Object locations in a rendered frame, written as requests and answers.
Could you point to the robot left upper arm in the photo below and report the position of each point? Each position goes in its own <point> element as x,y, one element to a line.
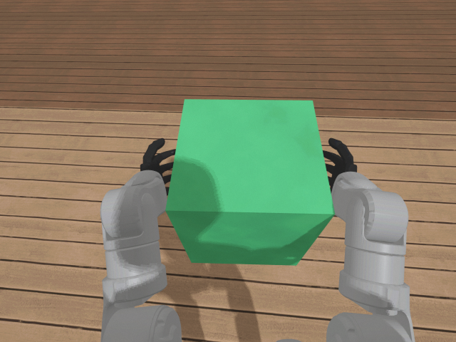
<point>144,324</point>

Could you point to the robot right forearm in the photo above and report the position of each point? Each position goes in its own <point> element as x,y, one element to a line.
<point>375,239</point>

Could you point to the robot left hand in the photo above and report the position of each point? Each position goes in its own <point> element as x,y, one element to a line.
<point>152,161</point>

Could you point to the robot right hand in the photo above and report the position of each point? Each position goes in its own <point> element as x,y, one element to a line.
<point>342,164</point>

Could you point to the carton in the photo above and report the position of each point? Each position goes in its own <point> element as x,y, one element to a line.
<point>249,183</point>

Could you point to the robot right upper arm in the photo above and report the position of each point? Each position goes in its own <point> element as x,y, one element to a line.
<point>357,327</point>

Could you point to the robot left forearm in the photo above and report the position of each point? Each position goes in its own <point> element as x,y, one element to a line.
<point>130,237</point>

